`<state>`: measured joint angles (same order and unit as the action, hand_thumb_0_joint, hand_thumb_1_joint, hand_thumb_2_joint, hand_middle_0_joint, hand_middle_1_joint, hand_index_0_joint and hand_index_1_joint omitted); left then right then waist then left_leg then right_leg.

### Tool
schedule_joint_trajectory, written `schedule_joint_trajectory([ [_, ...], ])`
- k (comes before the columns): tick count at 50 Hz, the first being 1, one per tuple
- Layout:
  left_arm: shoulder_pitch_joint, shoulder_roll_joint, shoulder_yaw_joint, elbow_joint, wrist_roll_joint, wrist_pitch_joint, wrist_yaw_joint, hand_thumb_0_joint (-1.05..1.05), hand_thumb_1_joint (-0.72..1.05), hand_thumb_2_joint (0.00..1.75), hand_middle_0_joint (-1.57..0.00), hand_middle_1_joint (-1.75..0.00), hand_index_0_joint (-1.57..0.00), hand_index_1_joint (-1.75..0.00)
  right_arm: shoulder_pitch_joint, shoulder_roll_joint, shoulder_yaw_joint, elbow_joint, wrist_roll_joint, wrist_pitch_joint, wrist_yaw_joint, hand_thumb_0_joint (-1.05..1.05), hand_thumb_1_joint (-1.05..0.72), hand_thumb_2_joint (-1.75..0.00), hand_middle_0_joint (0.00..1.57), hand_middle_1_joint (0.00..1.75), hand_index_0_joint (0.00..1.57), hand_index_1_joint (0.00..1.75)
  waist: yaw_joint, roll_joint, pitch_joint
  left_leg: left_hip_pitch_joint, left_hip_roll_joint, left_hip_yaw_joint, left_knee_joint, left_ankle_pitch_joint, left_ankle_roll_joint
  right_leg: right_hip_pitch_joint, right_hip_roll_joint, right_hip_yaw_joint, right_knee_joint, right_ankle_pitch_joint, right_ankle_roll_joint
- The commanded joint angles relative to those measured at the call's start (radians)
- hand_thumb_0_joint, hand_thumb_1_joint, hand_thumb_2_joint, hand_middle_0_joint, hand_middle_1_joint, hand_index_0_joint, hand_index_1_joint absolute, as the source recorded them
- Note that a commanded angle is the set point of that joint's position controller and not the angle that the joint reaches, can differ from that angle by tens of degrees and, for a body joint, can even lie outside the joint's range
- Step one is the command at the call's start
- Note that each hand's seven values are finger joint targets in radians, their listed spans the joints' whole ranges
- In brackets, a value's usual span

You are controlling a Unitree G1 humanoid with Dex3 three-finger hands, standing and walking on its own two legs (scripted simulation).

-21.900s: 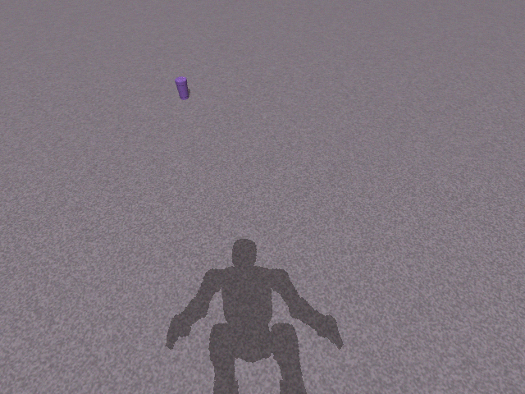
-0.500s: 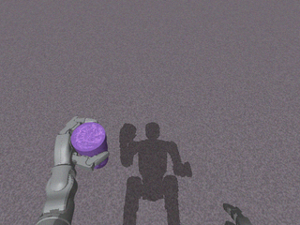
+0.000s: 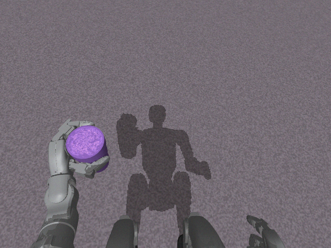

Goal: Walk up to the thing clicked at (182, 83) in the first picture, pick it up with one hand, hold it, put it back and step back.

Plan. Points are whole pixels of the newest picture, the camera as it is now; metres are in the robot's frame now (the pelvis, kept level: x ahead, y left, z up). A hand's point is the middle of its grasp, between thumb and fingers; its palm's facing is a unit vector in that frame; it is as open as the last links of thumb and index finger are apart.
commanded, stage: crouch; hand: left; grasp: from the side
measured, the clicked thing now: (92, 153) +0.36 +0.18 -0.04
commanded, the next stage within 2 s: lower in 1.40 s
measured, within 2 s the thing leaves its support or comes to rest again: neither
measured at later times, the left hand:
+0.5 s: hand (99, 172) +0.38 +0.21 -0.27, palm faces +0.19 -0.98 -0.05, open 10.7 cm
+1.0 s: hand (103, 178) +0.39 +0.23 -0.40, palm faces +0.21 -0.98 -0.03, open 10.7 cm
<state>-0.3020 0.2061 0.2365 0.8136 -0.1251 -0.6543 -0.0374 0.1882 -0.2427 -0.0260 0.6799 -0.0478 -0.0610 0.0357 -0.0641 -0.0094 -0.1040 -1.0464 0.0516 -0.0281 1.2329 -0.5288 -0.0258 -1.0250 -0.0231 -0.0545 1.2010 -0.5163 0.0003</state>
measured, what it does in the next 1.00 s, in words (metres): lowers itself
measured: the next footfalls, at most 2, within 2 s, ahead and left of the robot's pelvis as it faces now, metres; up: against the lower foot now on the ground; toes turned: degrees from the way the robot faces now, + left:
none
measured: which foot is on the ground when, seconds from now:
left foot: down 0.00-1.00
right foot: down 0.00-1.00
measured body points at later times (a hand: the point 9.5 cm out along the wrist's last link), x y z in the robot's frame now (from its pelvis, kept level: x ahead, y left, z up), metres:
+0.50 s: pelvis -0.05 +0.00 -0.21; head +0.15 +0.03 +0.19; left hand +0.36 +0.26 -0.26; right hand +0.08 -0.26 -0.34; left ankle +0.03 +0.13 -0.63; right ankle +0.03 -0.12 -0.63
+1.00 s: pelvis -0.07 +0.01 -0.33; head +0.15 +0.05 +0.06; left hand +0.38 +0.28 -0.40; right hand +0.01 -0.27 -0.44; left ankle +0.03 +0.13 -0.63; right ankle +0.03 -0.12 -0.63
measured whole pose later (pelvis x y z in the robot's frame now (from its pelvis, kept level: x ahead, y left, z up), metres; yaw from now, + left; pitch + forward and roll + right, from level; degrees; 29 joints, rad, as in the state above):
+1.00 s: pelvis -0.07 +0.01 -0.33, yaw -5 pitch +29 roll -6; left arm -0.66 0.48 0.55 1.15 -0.08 -0.79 -0.13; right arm 0.06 -0.29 0.09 0.74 -0.15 -0.01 0.09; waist -0.18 -0.04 -0.02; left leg -2.22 0.02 -0.14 2.40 -0.68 -0.02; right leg -2.17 -0.03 -0.08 2.32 -0.65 0.01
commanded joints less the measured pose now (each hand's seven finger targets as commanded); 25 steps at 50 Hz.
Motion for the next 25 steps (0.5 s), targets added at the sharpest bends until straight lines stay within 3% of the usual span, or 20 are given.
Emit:
schedule_joint_trajectory([
  [1, -0.367, 0.217, 0.099, -0.249, -0.032, -0.205, -0.010, 0.00, 0.03, 1.17, -1.20, -1.30, -1.20, -1.32, 0.019, -0.155, -0.045, -0.080, -0.007, -0.024, 0.009, 0.00, -0.90, -0.91, 0.20, 0.30, 0.20, 0.30, 0.024, 0.124, -0.554, 0.094, -0.047, -0.014, 0.065, 0.245, 0.033, -0.004, 0.029, 0.034, 0.064, 0.241, -0.030],
  [4, -0.383, 0.222, 0.102, -0.238, -0.040, -0.221, -0.025, 0.00, 0.05, 1.19, -1.20, -1.31, -1.20, -1.33, 0.023, -0.177, -0.052, -0.075, -0.010, -0.018, 0.011, 0.00, -0.91, -0.91, 0.20, 0.30, 0.20, 0.30, 0.008, 0.146, -0.631, 0.048, -0.040, -0.025, 0.144, 0.262, 0.030, -0.110, 0.033, 0.027, 0.156, 0.238, -0.036],
  [6, -0.409, 0.257, 0.136, -0.246, -0.046, -0.228, -0.023, 0.00, 0.08, 1.22, -1.22, -1.33, -1.22, -1.35, 0.023, -0.174, -0.048, -0.066, -0.015, -0.013, 0.010, 0.00, -0.92, -0.92, 0.20, 0.30, 0.20, 0.30, 0.007, 0.140, -0.673, -0.046, -0.043, -0.017, 0.212, 0.259, 0.037, -0.106, 0.031, 0.049, 0.197, 0.263, -0.029],
  [7, -0.415, 0.249, 0.120, -0.236, -0.045, -0.226, -0.029, 0.00, 0.10, 1.23, -1.21, -1.32, -1.21, -1.34, 0.024, -0.178, -0.048, -0.062, -0.015, -0.011, 0.012, 0.00, -0.92, -0.92, 0.20, 0.30, 0.20, 0.30, -0.002, 0.132, -0.690, -0.066, -0.042, -0.021, 0.239, 0.275, 0.038, -0.127, 0.034, 0.046, 0.227, 0.279, -0.029],
  [9, -0.406, 0.265, 0.151, -0.221, -0.048, -0.221, -0.033, 0.00, 0.11, 1.24, -1.23, -1.34, -1.22, -1.36, 0.017, -0.182, -0.054, -0.062, -0.017, -0.005, 0.013, 0.00, -0.93, -0.92, 0.20, 0.30, 0.20, 0.30, 0.001, 0.111, -0.713, -0.137, -0.043, -0.018, 0.291, 0.256, 0.043, -0.149, 0.032, 0.057, 0.261, 0.268, -0.025],
  [10, -0.440, 0.238, 0.129, -0.217, -0.054, -0.222, -0.041, 0.00, 0.13, 1.25, -1.23, -1.34, -1.22, -1.36, 0.025, -0.193, -0.059, -0.059, -0.017, -0.006, 0.015, 0.00, -0.93, -0.92, 0.20, 0.30, 0.20, 0.30, -0.021, 0.105, -0.717, -0.142, -0.041, -0.028, 0.313, 0.262, 0.041, -0.201, 0.035, 0.044, 0.293, 0.263, -0.028],
  [11, -0.442, 0.271, 0.162, -0.223, -0.054, -0.225, -0.038, 0.00, 0.14, 1.26, -1.24, -1.36, -1.23, -1.38, 0.025, -0.195, -0.058, -0.052, -0.020, -0.004, 0.018, 0.00, -0.93, -0.92, 0.20, 0.30, 0.20, 0.30, -0.003, 0.129, -0.738, -0.149, -0.041, -0.031, 0.331, 0.269, 0.036, -0.237, 0.036, 0.037, 0.327, 0.255, -0.033],
  [12, -0.450, 0.254, 0.149, -0.199, -0.052, -0.224, -0.046, 0.00, 0.13, 1.27, -1.25, -1.37, -1.25, -1.39, 0.021, -0.196, -0.059, -0.045, -0.024, -0.004, 0.020, 0.00, -0.93, -0.92, 0.20, 0.30, 0.20, 0.30, -0.019, 0.134, -0.738, -0.153, -0.040, -0.036, 0.359, 0.266, 0.036, -0.292, 0.037, 0.031, 0.350, 0.245, -0.034],
  [16, -0.520, 0.262, 0.144, -0.131, -0.038, -0.234, -0.059, 0.00, 0.15, 1.30, -1.27, -1.41, -1.27, -1.42, 0.023, -0.197, -0.052, -0.026, -0.028, -0.007, 0.025, 0.00, -0.92, -0.91, 0.20, 0.30, 0.20, 0.30, -0.048, 0.112, -0.702, -0.300, -0.042, -0.035, 0.433, 0.127, 0.037, -0.390, 0.036, 0.025, 0.423, 0.130, -0.035],
  [17, -0.541, 0.304, 0.181, -0.135, -0.036, -0.241, -0.057, 0.00, 0.12, 1.30, -1.27, -1.41, -1.27, -1.43, 0.016, -0.200, -0.048, -0.023, -0.031, -0.007, 0.027, 0.00, -0.92, -0.91, 0.20, 0.30, 0.20, 0.30, -0.030, 0.140, -0.717, -0.303, -0.041, -0.037, 0.447, 0.115, 0.032, -0.429, 0.037, 0.019, 0.455, 0.108, -0.040],
  [19, -0.582, 0.318, 0.188, -0.102, -0.025, -0.247, -0.055, 0.00, 0.12, 1.30, -1.26, -1.41, -1.27, -1.42, 0.020, -0.205, -0.044, -0.021, -0.039, -0.004, 0.031, 0.00, -0.92, -0.92, 0.20, 0.30, 0.20, 0.30, -0.037, 0.169, -0.751, -0.312, -0.042, -0.036, 0.495, 0.131, 0.030, -0.490, 0.036, 0.004, 0.511, 0.112, -0.044],
  [21, -0.593, 0.360, 0.226, -0.054, -0.012, -0.257, -0.047, 0.00, 0.11, 1.30, -1.26, -1.41, -1.26, -1.42, 0.010, -0.208, -0.033, -0.015, -0.044, 0.001, 0.033, 0.00, -0.92, -0.92, 0.20, 0.30, 0.20, 0.30, -0.032, 0.173, -0.715, -0.378, -0.044, -0.031, 0.527, 0.083, 0.028, -0.540, 0.035, -0.003, 0.555, 0.069, -0.045],
  [22, -0.594, 0.347, 0.223, -0.033, -0.010, -0.262, -0.048, 0.00, 0.11, 1.32, -1.27, -1.42, -1.27, -1.43, 0.011, -0.209, -0.029, -0.011, -0.049, 0.003, 0.036, 0.00, -0.93, -0.92, 0.20, 0.30, 0.20, 0.30, -0.041, 0.185, -0.716, -0.392, -0.044, -0.032, 0.548, 0.089, 0.027, -0.558, 0.032, -0.008, 0.583, 0.075, -0.045],
  [23, -0.617, 0.377, 0.249, -0.048, -0.010, -0.269, -0.048, 0.00, 0.12, 1.33, -1.27, -1.42, -1.27, -1.44, 0.012, -0.211, -0.027, -0.011, -0.052, 0.004, 0.037, 0.00, -0.93, -0.92, 0.20, 0.30, 0.20, 0.30, -0.032, 0.183, -0.743, -0.414, -0.046, -0.023, 0.572, 0.079, 0.030, -0.562, 0.034, -0.003, 0.596, 0.067, -0.043],
  [25, -0.662, 0.413, 0.260, -0.052, -0.003, -0.274, -0.047, 0.00, 0.08, 1.32, -1.27, -1.42, -1.26, -1.44, 0.010, -0.213, -0.023, -0.010, -0.058, 0.007, 0.038, 0.00, -0.93, -0.92, 0.20, 0.30, 0.20, 0.30, -0.043, 0.194, -0.766, -0.451, -0.046, -0.013, 0.612, 0.055, 0.031, -0.560, 0.034, 0.004, 0.623, 0.052, -0.040],
])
